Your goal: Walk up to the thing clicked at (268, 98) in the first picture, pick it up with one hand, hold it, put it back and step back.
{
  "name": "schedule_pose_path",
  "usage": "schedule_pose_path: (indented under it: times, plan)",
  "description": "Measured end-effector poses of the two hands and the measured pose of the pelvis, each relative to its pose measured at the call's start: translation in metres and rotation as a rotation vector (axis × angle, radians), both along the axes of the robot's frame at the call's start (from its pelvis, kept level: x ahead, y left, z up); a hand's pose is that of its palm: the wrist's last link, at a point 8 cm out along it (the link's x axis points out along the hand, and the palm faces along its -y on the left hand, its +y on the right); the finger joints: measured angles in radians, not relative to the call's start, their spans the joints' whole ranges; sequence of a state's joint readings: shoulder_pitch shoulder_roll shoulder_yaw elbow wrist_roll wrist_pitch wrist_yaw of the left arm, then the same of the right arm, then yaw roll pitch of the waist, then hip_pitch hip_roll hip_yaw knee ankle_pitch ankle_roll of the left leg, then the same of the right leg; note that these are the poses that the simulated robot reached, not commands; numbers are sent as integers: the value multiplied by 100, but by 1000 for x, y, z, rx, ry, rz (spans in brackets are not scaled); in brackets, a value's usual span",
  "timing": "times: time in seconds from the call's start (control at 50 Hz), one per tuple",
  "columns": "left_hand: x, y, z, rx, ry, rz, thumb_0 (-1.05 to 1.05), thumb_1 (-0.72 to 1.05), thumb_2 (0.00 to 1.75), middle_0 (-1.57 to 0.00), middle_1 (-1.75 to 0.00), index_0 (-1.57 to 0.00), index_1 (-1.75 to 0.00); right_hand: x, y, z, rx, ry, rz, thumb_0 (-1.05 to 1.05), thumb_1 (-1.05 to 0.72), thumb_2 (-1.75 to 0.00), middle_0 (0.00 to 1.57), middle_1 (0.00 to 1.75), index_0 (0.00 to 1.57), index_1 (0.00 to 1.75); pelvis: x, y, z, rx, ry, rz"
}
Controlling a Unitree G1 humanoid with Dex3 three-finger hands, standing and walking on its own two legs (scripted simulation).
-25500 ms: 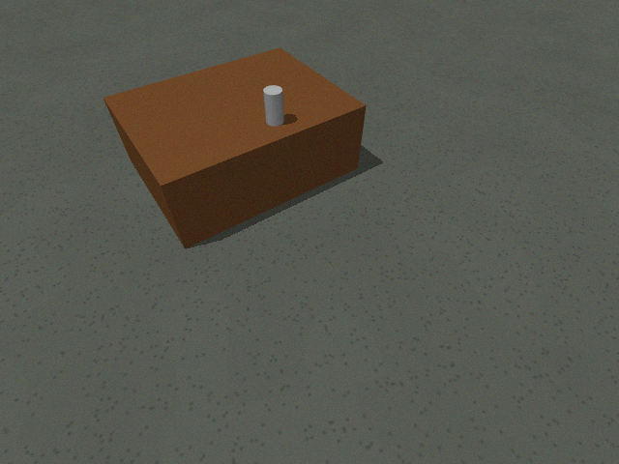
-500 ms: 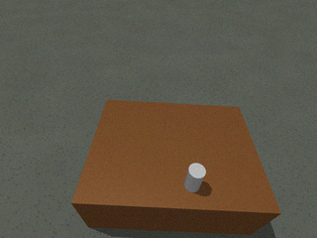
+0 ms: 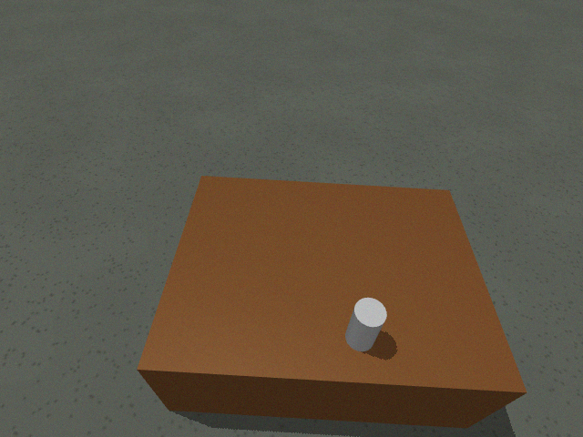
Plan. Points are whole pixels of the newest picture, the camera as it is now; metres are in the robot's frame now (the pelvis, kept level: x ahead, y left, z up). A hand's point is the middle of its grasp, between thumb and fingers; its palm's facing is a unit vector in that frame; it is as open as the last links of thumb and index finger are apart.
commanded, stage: home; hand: right
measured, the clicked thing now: (364, 325) +0.46 -0.18 -0.35
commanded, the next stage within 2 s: stand in 0.22 s
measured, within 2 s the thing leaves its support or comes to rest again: neither
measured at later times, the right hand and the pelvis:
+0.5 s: hand out of the picture +0.10 -0.25 -0.15, palm faces -0.02 +0.93 -0.37, open 15.9 cm; pelvis +0.02 +0.01 +0.00, yaw +0 degrees
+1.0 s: hand out of the picture +0.10 -0.25 -0.15, palm faces -0.03 +0.93 -0.36, open 7.5 cm; pelvis +0.02 +0.00 +0.00, yaw +1 degrees
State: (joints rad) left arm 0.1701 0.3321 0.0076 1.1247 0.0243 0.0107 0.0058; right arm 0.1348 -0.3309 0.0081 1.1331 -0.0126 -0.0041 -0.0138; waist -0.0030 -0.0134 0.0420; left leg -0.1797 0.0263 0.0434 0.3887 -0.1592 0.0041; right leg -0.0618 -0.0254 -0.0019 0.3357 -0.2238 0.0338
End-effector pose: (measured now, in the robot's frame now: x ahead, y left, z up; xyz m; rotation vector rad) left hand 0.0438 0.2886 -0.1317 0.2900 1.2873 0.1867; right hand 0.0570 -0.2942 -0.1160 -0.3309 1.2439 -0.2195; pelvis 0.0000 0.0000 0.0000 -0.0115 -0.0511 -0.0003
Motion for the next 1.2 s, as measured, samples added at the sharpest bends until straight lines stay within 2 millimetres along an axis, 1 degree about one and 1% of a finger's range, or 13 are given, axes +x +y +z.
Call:
schedule_pose_path:
  times: [0.22, 0.36, 0.42, 0.48, 0.54, 0.62, 0.68, 0.76, 0.84, 0.9, 0.98, 1.2]
  plan:
    - [27, 5, 2, -4, -32, -11, 1, 90, 90, -20, -30, -21, -30, 19, 3, 4, -8, -19, 2, -1, 53, -6, 6, 5, 6, 5, 10, 5, 1, 4, 6, 0]
    - [36, 10, 4, 5, -40, -8, 0, 90, 90, -20, -30, -21, -30, 29, 5, 4, -8, -27, 5, -1, 53, -6, 6, 5, 6, 5, 15, 7, 1, 7, 9, 2]
    - [37, 11, 5, 9, -38, -6, 0, 90, 90, -20, -30, -21, -30, 32, 5, 4, -7, -27, 6, -1, 49, -10, 9, 9, 9, 9, 17, 8, 1, 8, 12, 3]
    - [38, 12, 6, 12, -37, -4, 0, 91, 90, -20, -30, -21, -30, 35, 5, 3, -5, -26, 9, -1, 38, -20, 13, 16, 13, 15, 19, 8, 1, 8, 13, 5]
    - [38, 13, 6, 14, -37, -1, 1, 91, 90, -20, -30, -21, -30, 38, 5, 3, -4, -27, 11, -1, 23, -36, 16, 21, 16, 21, 20, 8, 1, 7, 14, 7]
    - [37, 13, 6, 14, -36, 2, 1, 91, 90, -20, -30, -21, -30, 41, 5, 3, -3, -30, 14, 0, -3, -59, 18, 26, 18, 25, 21, 8, 1, 8, 14, 9]
    - [37, 12, 7, 14, -36, 3, 1, 91, 90, -20, -30, -21, -30, 42, 5, 3, -2, -31, 15, 0, -24, -71, 19, 28, 19, 27, 21, 7, 1, 9, 14, 11]
    - [35, 11, 7, 15, -38, 5, 1, 91, 90, -20, -30, -21, -30, 43, 4, 3, 1, -32, 17, 0, -53, -81, 20, 29, 20, 29, 21, 6, 1, 9, 13, 13]
    - [34, 10, 8, 16, -42, 8, 1, 91, 90, -20, -30, -21, -30, 44, 3, 2, 3, -34, 20, 0, -72, -86, 20, 29, 20, 29, 20, 5, 1, 9, 10, 16]
    - [33, 9, 8, 16, -43, 8, 1, 91, 90, -20, -30, -21, -30, 43, 3, 3, 5, -36, 21, 0, -80, -88, 20, 30, 20, 29, 20, 4, 2, 9, 9, 18]
    - [30, 8, 9, 17, -45, 11, 1, 91, 90, -20, -30, -21, -30, 42, 1, 2, 6, -34, 23, 0, -86, -89, 21, 30, 20, 29, 19, 3, 2, 9, 8, 21]
    - [22, 6, 9, 19, -38, 17, 1, 91, 90, -20, -30, -21, -30, 35, -3, 1, 10, -18, 23, 0, -90, -90, 21, 30, 20, 30, 16, -1, 2, 7, 7, 29]
